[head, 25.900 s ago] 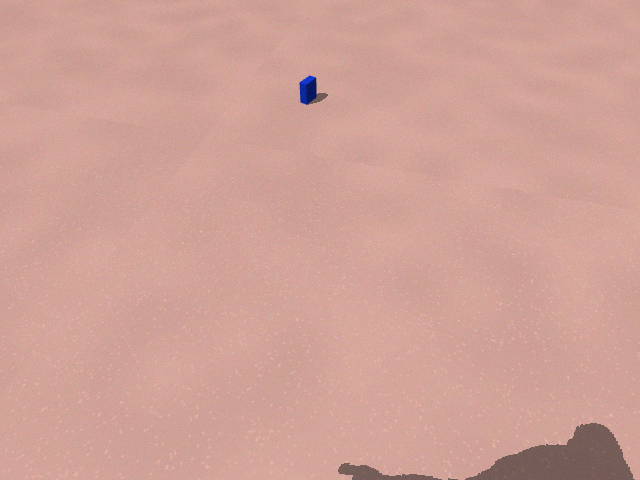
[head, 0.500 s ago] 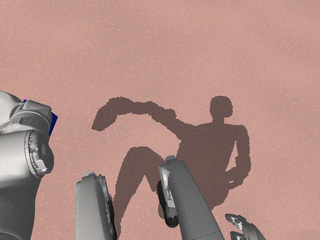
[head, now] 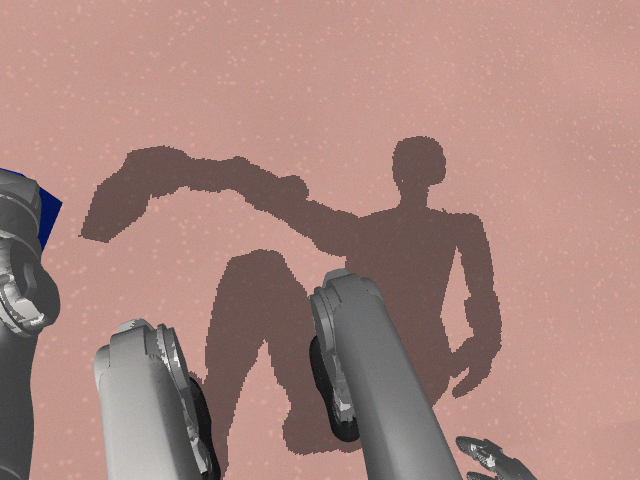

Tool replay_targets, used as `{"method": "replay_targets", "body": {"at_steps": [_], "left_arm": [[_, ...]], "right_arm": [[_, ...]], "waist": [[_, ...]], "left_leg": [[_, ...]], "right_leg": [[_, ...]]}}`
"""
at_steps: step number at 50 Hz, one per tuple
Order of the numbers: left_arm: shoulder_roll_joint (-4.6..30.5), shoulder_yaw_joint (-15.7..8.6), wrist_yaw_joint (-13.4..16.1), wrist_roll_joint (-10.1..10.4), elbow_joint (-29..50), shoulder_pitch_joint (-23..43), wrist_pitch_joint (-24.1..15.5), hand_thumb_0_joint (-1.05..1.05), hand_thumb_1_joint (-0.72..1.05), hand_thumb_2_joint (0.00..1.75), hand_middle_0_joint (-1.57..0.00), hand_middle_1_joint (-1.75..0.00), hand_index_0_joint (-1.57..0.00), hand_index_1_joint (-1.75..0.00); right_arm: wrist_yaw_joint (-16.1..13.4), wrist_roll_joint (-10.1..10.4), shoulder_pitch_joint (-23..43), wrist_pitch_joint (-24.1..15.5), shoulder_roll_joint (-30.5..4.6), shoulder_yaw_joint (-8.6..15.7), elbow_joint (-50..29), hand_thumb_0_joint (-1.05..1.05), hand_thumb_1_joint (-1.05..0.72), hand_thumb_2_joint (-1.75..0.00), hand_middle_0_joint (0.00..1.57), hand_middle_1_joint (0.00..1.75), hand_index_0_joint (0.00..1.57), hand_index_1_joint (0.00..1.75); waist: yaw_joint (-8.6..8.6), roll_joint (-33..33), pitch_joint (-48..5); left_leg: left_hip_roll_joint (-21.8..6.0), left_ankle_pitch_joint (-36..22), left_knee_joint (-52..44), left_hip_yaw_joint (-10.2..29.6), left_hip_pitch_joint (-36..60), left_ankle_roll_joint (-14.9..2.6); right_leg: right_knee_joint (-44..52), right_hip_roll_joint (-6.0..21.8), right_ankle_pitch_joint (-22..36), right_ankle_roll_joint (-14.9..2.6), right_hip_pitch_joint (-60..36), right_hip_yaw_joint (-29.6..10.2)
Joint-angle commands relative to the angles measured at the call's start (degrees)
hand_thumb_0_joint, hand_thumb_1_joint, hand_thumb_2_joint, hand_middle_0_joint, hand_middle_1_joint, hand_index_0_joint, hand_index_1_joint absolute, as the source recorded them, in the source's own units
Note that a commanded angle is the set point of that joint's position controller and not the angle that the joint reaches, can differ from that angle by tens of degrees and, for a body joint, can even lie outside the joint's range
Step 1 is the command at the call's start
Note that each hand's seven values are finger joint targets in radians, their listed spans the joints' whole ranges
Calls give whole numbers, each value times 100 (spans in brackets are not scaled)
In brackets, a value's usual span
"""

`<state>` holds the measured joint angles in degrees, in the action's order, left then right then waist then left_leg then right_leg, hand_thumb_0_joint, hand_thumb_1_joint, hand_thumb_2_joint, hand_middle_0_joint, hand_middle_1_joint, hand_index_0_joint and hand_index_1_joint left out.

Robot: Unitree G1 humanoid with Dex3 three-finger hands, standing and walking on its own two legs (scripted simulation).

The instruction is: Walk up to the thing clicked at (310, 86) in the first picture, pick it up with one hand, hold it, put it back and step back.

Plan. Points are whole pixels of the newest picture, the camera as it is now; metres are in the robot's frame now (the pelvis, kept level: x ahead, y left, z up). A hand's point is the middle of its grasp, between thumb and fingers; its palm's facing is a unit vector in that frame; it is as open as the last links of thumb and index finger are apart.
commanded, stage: crouch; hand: left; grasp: from above
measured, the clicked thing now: (11, 218) +0.49 +0.31 -0.23
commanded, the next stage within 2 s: lower in 0.56 s
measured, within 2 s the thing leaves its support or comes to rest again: rests again in 1.06 s
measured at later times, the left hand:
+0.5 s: hand out of the picture +0.49 +0.30 -0.18, palm faces -0.13 -0.39 -0.91, open 7.9 cm
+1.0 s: hand (15, 215) +0.49 +0.30 -0.23, palm faces -0.17 -0.40 -0.90, open 7.9 cm
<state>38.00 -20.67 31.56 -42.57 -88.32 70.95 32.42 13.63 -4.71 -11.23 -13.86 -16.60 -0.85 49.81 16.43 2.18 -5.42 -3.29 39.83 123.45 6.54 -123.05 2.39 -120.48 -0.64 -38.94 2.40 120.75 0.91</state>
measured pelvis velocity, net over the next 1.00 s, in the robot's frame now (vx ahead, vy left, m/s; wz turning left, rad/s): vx -0.01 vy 0.01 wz -0.07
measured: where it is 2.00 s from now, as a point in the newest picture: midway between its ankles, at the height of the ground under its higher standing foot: (272, 428)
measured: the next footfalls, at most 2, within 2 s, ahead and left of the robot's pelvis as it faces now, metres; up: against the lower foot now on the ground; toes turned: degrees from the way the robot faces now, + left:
none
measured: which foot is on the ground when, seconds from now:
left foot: down 0.00-1.00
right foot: down 0.00-1.00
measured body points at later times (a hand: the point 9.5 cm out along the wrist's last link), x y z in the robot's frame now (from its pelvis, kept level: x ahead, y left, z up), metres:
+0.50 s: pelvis -0.01 +0.00 -0.05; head +0.25 +0.03 +0.31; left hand +0.50 +0.31 -0.13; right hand -0.03 -0.27 -0.15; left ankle +0.07 +0.14 -0.37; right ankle +0.09 -0.13 -0.37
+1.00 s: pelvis -0.01 +0.01 -0.08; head +0.27 +0.04 +0.27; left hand +0.50 +0.32 -0.18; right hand -0.04 -0.26 -0.16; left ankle +0.07 +0.14 -0.37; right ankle +0.09 -0.13 -0.37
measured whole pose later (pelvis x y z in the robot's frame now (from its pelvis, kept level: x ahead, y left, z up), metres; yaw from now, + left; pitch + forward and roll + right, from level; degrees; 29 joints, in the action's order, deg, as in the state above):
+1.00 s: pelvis -0.01 +0.01 -0.08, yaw -4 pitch +35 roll -8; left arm 49.8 -21.8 33.8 -46.8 -98.9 78.0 28.8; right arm 17.5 -9.2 -11.3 -15.9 -19.7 -7.5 47.4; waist 20.4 -0.2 2.9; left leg -2.7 39.9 138.1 10.4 -134.0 1.9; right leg -132.3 -2.2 -37.8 4.1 130.2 2.6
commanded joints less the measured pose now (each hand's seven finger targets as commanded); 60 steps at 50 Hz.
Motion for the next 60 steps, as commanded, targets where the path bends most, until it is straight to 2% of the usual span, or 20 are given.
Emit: {"method": "replay_targets", "body": {"at_steps": [1, 2, 4, 9, 11, 18, 19, 21, 25, 29, 31, 34, 39, 46, 49, 50, 54, 56, 57, 60], "left_arm": [[1650, 416, 326, -434, 1112, 2763, -114, 0, 96, 53, -118, -62, -125, -55], [1834, 322, 344, -434, 1144, 2790, -134, 0, 98, 52, -119, -62, -126, -55], [1895, 256, 358, -412, 883, 2559, -137, 0, 98, 57, -120, -63, -127, -57], [1964, 316, 344, -434, 602, 2736, -171, 0, 104, 56, -123, -64, -131, -57], [2187, 246, 356, -470, 536, 2848, -195, 0, 105, 54, -124, -64, -132, -56], [2424, 199, 418, -582, 337, 2878, -214, 0, 104, 56, -122, -67, -130, -59], [2371, 243, 400, -575, 435, 2945, -229, 0, 105, 56, -121, -68, -130, -59], [2509, 180, 429, -607, 453, 2934, -263, 0, 104, 59, -122, -69, -129, -61], [2656, 141, 430, -624, 459, 3014, -277, 0, 105, 58, -123, -69, -131, -61], [2547, 200, 430, -665, 431, 3000, -298, 0, 105, 61, -124, -69, -131, -62], [2668, 171, 419, -710, 561, 3048, -306, 0, 105, 64, -125, -72, -132, -65], [2699, 104, 435, -668, 391, 2912, -276, 0, 100, 61, -124, -66, -129, -60], [2410, 270, 396, -695, 8, 2761, -296, 0, 94, 56, -118, -65, -124, -59], [2645, 193, 547, -677, -81, 2831, -376, 0, 94, 56, -119, -64, -124, -58], [2704, 203, 640, -750, 80, 2910, -414, 0, 93, 57, -117, -67, -123, -60], [2860, 119, 701, -714, 162, 2980, -427, 0, 91, 54, -116, -65, -123, -58], [2808, 130, 800, -670, 396, 3025, -461, 0, 91, 57, -116, -66, -123, -60], [2915, 65, 856, -657, 353, 2959, -472, 0, 91, 59, -118, -65, -123, -60], [2845, 44, 853, -548, 235, 2901, -463, 0, 94, 59, -119, -65, -124, -60], [2632, 175, 765, -452, -117, 2658, -492, 0, 85, 56, -115, -59, -119, -54]], "right_arm": [[-37, -46, -1528, -59, -1399, 345, 112, 0, -90, -90, 20, 30, 20, 30], [-36, -46, -1538, -71, -1412, 347, 109, 0, -90, -90, 20, 30, 20, 30], [-7, -85, -1544, -85, -1407, 289, 108, 0, -90, -90, 20, 30, 20, 30], [37, -141, -1504, -121, -1455, 206, 100, 0, -89, -90, 20, 30, 20, 30], [40, -170, -1462, -128, -1490, 166, 84, 0, -89, -89, 20, 30, 20, 30], [81, -211, -1411, -143, -1616, 52, 23, 0, -89, -90, 20, 30, 20, 30], [88, -221, -1416, -144, -1595, 29, 1, 0, -89, -89, 20, 30, 20, 30], [110, -222, -1468, -146, -1624, 12, 4, 0, -89, -90, 20, 30, 20, 30], [120, -231, -1444, -138, -1672, -28, 0, 0, -90, -90, 20, 30, 20, 30], [161, -250, -1509, -116, -1663, -60, 13, 0, -90, -90, 20, 30, 20, 30], [175, -260, -1560, -133, -1709, -57, -5, 0, -90, -90, 20, 30, 20, 30], [210, -252, -1582, -135, -1737, -45, 51, 0, -90, -90, 20, 30, 20, 30], [275, -322, -1634, -140, -1761, -131, 18, 0, -90, -90, 20, 30, 20, 30], [338, -409, -1578, -189, -1865, -239, -32, 0, -90, -90, 20, 30, 20, 30], [363, -455, -1562, -180, -1878, -290, -95, 0, -90, -90, 20, 30, 20, 30], [362, -467, -1516, -175, -1907, -284, -55, 0, -90, -90, 20, 30, 20, 30], [394, -497, -1448, -134, -1900, -311, -103, 0, -90, -90, 20, 30, 20, 30], [418, -491, -1471, -120, -1945, -307, -151, 0, -90, -90, 20, 30, 20, 30], [423, -502, -1411, -110, -1924, -300, -139, 0, -90, -90, 20, 30, 20, 30], [465, -513, -1532, -99, -1965, -345, -77, 0, -90, -89, 20, 30, 20, 30]], "waist": [[109, 1984, -4629], [109, 1958, -4496], [50, 1794, -4464], [191, 1575, -4212], [190, 1670, -4143], [230, 1841, -4043], [309, 1909, -4013], [219, 1925, -4088], [249, 2064, -4100], [310, 2117, -3973], [351, 2109, -4090], [266, 2166, -3999], [513, 2003, -3517], [486, 2087, -3453], [563, 2228, -3492], [509, 2299, -3541], [591, 2645, -3599], [581, 2536, -3719], [627, 2503, -3563], [709, 2188, -3350]], "left_leg": [[86, -1719, -934, -563, 3349, -199], [107, -1650, -873, -596, 3148, -225], [111, -1674, -789, -615, 2993, -235], [85, -1590, -572, -582, 2560, -296], [92, -1525, -495, -584, 2431, -307], [74, -1290, -382, -484, 2400, -281], [85, -1282, -331, -485, 2361, -296], [67, -1346, -266, -494, 2318, -282], [62, -1260, -205, -455, 2308, -274], [57, -1298, -109, -447, 2271, -264], [71, -1357, -40, -446, 2254, -284], [79, -1387, -23, -450, 2154, -269], [59, -1483, 53, -324, 2090, -252], [57, -1439, 133, -297, 2037, -253], [48, -1446, 193, -317, 2104, -246], [42, -1466, 195, -321, 2137, -244], [28, -1574, 252, -308, 2343, -213], [3, -1539, 259, -298, 2317, -212], [25, -1505, 305, -300, 2197, -235], [-3, -1432, 354, -234, 1981, -252]], "right_leg": [[1184, -97, 1964, -323, -2135, 480], [1178, -82, 1912, -309, -2121, 447], [1117, -83, 1950, -292, -2244, 439], [978, -154, 1891, -264, -2194, 485], [917, -161, 1802, -268, -2109, 481], [659, -221, 1444, -303, -1705, 663], [639, -224, 1457, -294, -1693, 665], [564, -231, 1524, -297, -1784, 678], [461, -257, 1427, -308, -1595, 728], [386, -271, 1479, -315, -1534, 767], [351, -265, 1558, -299, -1587, 757], [306, -268, 1556, -310, -1509, 781], [163, -266, 1609, -321, -1256, 879], [95, -285, 1568, -321, -1281, 933], [83, -284, 1632, -313, -1365, 937], [60, -266, 1653, -314, -1383, 948], [-27, -254, 1800, -327, -1350, 997], [4, -275, 1792, -318, -1486, 1000], [17, -248, 1761, -304, -1381, 1004], [52, -283, 1708, -283, -1466, 1022]]}}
